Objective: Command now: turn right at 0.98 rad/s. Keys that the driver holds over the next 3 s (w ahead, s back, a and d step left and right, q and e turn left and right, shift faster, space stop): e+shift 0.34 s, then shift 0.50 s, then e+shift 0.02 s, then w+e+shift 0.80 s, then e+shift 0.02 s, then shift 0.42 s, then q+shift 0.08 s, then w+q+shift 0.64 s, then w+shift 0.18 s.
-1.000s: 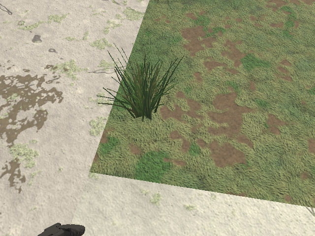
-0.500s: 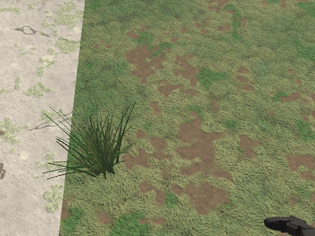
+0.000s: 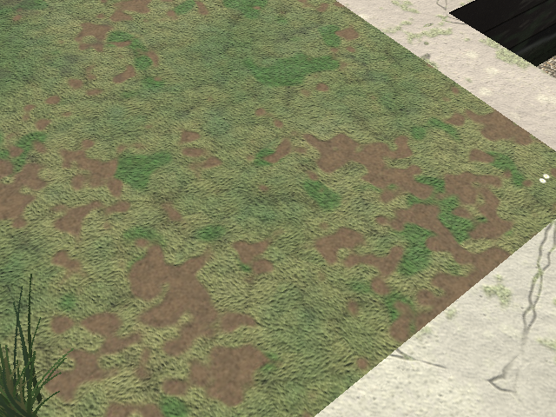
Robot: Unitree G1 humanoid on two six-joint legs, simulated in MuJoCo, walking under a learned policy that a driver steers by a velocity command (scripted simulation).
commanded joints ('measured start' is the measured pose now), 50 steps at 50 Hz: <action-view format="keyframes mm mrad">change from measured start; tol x32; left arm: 1 -50 45 7 -103 -6 -12 -11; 50 -40 35 -31 53 6 -85 4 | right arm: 1 -2 -174 -60 -58 -4 -13 10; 50 15 -194 -82 53 11 -3 31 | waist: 1 -16 220 -123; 9 70 -282 -99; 50 -26 164 -12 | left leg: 1 104 257 -115 -108 212 146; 6 59 286 -9 70 206 50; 10 -500 22 -164 709 -452 -131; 31 43 -90 -206 24 -86 -5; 34 86 314 -636 -162 263 192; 41 110 116 -348 -95 360 150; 43 151 122 -342 -70 358 157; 46 158 193 -467 -237 -474 183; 50 67 245 -419 -307 -458 154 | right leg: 1 46 -15 -52 -137 -31 -25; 7 369 31 -46 -587 118 -102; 9 423 -368 594 -695 606 -329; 29 291 -114 483 -588 669 -266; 34 68 196 170 -263 -186 -90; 50 120 31 -29 -339 -90 -139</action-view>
